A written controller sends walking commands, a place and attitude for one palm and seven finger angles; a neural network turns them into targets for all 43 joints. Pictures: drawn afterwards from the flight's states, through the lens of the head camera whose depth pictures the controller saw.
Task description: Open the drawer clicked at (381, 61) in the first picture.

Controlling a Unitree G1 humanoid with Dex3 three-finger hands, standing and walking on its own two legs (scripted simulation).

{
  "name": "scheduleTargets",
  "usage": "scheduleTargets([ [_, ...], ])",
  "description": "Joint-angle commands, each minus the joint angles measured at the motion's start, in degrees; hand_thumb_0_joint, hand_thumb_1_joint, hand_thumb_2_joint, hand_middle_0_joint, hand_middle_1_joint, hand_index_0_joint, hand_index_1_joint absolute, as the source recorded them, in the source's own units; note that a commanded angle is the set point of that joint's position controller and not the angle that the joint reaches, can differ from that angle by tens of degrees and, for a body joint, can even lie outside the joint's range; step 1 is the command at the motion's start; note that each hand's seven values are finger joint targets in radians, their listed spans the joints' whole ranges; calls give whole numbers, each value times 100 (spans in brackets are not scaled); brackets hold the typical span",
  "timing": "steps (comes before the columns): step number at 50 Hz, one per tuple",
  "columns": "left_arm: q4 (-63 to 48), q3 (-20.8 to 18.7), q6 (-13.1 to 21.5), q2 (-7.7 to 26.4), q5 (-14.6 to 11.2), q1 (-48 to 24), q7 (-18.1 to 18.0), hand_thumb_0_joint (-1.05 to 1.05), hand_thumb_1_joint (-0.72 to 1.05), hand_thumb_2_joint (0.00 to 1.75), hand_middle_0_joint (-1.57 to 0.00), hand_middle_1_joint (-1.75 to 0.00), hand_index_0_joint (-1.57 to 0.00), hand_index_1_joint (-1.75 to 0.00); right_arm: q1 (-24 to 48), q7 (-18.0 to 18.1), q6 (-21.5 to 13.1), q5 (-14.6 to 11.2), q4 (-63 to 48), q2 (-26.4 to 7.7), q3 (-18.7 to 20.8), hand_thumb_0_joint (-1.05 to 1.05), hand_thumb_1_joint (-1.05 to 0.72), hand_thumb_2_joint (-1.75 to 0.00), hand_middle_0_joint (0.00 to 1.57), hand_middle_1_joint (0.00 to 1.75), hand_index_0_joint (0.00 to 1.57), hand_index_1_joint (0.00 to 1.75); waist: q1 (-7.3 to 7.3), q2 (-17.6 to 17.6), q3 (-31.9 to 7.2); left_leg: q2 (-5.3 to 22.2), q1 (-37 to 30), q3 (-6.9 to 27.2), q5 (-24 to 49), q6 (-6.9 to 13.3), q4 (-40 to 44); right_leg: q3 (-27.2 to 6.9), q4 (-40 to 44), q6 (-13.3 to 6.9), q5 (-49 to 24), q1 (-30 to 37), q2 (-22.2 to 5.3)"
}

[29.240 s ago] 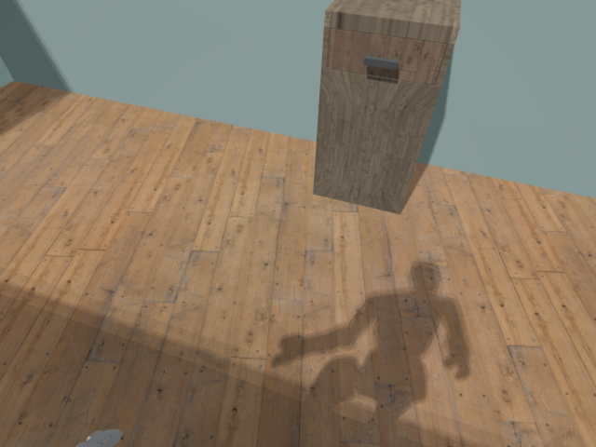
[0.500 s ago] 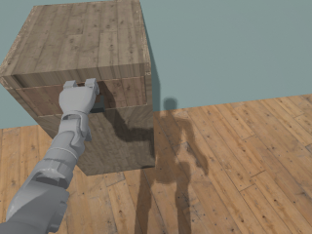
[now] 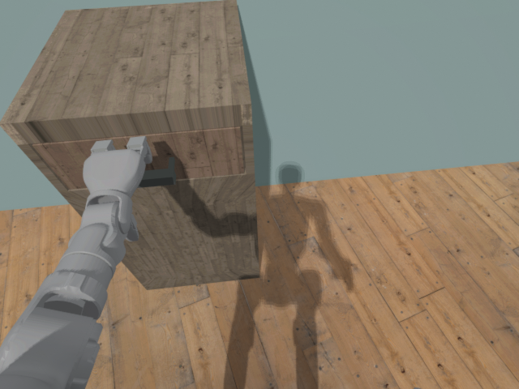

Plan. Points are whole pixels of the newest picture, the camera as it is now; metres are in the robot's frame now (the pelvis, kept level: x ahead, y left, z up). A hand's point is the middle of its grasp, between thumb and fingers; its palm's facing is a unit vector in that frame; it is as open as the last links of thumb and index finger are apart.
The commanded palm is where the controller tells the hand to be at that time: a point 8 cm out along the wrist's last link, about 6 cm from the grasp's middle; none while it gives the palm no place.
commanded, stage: re-aim the fingers above the handle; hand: left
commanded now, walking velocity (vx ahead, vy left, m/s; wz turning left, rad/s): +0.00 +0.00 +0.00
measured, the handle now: (147, 171) +0.53 +0.25 -0.02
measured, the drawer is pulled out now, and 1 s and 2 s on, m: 0.00 0.00 0.00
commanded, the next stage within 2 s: lower the fingers behind the handle in 1.72 s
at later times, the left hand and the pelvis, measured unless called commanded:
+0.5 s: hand (126, 194) +0.43 +0.24 +0.03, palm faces -0.06 +0.00 -1.00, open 13.8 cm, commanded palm +0.41 +0.22 +0.09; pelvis -0.01 +0.01 +0.00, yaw -1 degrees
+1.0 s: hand (141, 194) +0.43 +0.22 +0.02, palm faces -0.16 -0.03 -0.99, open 13.8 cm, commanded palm +0.43 +0.22 +0.09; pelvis +0.00 +0.01 +0.00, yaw +0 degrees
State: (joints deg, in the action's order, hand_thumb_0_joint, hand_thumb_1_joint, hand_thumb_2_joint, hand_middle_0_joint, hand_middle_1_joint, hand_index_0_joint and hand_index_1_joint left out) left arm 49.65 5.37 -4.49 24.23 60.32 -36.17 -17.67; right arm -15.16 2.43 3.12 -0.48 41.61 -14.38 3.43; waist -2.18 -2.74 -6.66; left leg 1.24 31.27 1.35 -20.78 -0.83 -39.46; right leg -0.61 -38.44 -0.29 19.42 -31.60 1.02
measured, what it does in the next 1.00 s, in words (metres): stands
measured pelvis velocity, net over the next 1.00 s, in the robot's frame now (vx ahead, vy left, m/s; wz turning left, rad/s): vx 0.00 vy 0.01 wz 0.00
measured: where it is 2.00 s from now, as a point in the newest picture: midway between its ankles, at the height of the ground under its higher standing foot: outside the picture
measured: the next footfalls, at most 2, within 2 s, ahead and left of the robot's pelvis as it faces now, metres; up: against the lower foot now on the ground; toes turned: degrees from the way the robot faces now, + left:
none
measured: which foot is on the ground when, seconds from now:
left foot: down 0.00-1.00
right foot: down 0.00-1.00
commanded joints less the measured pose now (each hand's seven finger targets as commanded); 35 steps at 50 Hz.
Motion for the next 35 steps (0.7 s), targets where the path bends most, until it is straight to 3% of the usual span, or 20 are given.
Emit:
scheduleTargets([
  [1,-872,-74,73,826,8,-2493,12,0,-50,30,-30,-120,-30,-120,-285,104,-168,-26,-528,-765,221,0,-90,-90,20,30,20,30,-262,353,-1714,-327,-904,-377,1923,317,272,171,445,-88,-2098,939,151],
  [3,-972,-221,215,1026,23,-2714,30,0,-50,30,-30,-120,-30,-120,-325,129,-168,-15,-530,-787,234,0,-90,-90,20,30,20,30,-262,277,-1750,-318,-921,-348,1874,318,266,147,441,-109,-1953,898,151],
  [8,-1060,-687,481,1435,216,-2822,-289,0,-50,30,-30,-120,-30,-120,-412,118,-218,43,-540,-738,230,0,-90,-90,20,30,20,30,-69,8,-2094,-307,-855,-323,2074,279,197,164,232,-160,-1969,894,172],
  [9,-1034,-898,476,1666,240,-2768,-398,0,-50,30,-30,-120,-30,-120,-430,104,-230,47,-529,-732,222,0,-90,-90,20,30,20,30,-13,3,-2188,-310,-784,-339,2062,278,165,149,170,-151,-2010,955,169],
  [11,-819,-1038,332,1803,278,-2660,-577,0,-50,30,-30,-120,-30,-120,-412,73,-214,49,-508,-730,189,0,-90,-90,20,30,20,30,34,109,-2147,-310,-588,-368,1971,260,178,148,144,-134,-1991,995,170],
  [13,-794,-1091,176,1829,319,-2564,-689,0,-50,30,-30,-120,-30,-120,-386,32,-210,59,-514,-737,198,0,-90,-90,20,30,20,30,111,16,-2361,-315,-586,-401,2119,239,188,153,105,-148,-2137,1149,178],
  [15,-643,-817,-38,1485,284,-2372,-696,0,-50,30,-30,-120,-30,-120,-405,-33,-229,30,-535,-726,205,0,-90,-90,20,30,20,30,97,-78,-2330,-294,-654,-450,2186,229,207,183,118,-145,-2192,1096,197],
  [17,-512,-725,-212,1420,217,-2296,-588,0,-50,30,-30,-120,-30,-120,-429,-42,-226,7,-512,-775,236,0,-90,-90,20,30,20,30,20,152,-2283,-264,-708,-473,2188,250,234,188,209,-116,-2238,1129,208],
  [19,-536,-443,-279,1133,72,-2246,-363,0,-50,30,-30,-120,-30,-120,-447,-23,-214,-38,-551,-805,256,0,-90,-90,20,30,20,30,-104,326,-2257,-258,-789,-450,2166,275,272,191,300,-97,-2260,1167,204],
  [22,-933,-1,-130,698,-52,-2552,-45,0,-50,30,-30,-120,-30,-120,-421,46,-228,-52,-542,-827,297,0,-90,-90,20,30,20,30,-315,390,-2035,-227,-1093,-361,2106,326,292,210,425,-85,-2077,881,216],
  [23,-1219,250,-12,413,-114,-2669,55,0,-50,30,-30,-120,-30,-120,-418,63,-245,-46,-556,-813,314,0,-90,-90,20,30,20,30,-377,239,-2015,-207,-1255,-315,2221,321,295,221,455,-108,-2038,788,214],
  [24,-1415,303,116,337,-143,-2631,101,0,-50,30,-30,-120,-30,-120,-404,76,-275,-35,-566,-790,313,0,-90,-90,20,30,20,30,-332,145,-2015,-204,-1379,-293,2225,333,291,228,466,-108,-1936,710,213],
  [26,-1364,-21,317,747,-43,-2661,101,0,-50,30,-30,-120,-30,-120,-411,139,-259,-10,-517,-797,285,0,-90,-90,20,30,20,30,-273,104,-1844,-218,-1315,-236,2094,313,298,243,432,-134,-1738,579,207],
  [29,-1374,-232,512,971,178,-2981,-183,0,-50,30,-30,-120,-30,-120,-426,134,-283,20,-457,-730,244,0,-90,-90,20,30,20,30,-224,-159,-1659,-218,-1212,-190,1965,270,319,287,351,-191,-1440,358,205],
  [30,-1202,-459,488,1216,253,-3007,-328,0,-50,30,-30,-120,-30,-120,-435,119,-281,7,-432,-738,224,0,-90,-90,20,30,20,30,-189,-168,-1544,-228,-1075,-193,1828,243,322,289,327,-206,-1325,297,213],
  [32,-1071,-723,373,1491,364,-3122,-622,0,-50,30,-30,-120,-30,-120,-395,88,-275,27,-416,-716,179,0,-90,-90,20,30,20,30,-85,-319,-1703,-260,-911,-221,1773,205,312,275,235,-229,-1275,345,214],
  [33,-911,-1107,247,1989,399,-3240,-738,0,-50,30,-30,-120,-30,-120,-360,74,-242,50,-377,-776,139,0,-90,-90,20,30,20,30,22,-221,-1787,-267,-747,-214,1729,194,335,270,187,-231,-1236,493,207],
  [35,-656,-1012,-41,2040,443,-3359,-894,0,-50,30,-30,-120,-30,-120,-282,69,-216,50,-423,-731,76,0,-90,-90,20,30,20,30,-4,-179,-1910,-311,-569,-310,1668,195,292,234,138,-181,-1353,625,184],
])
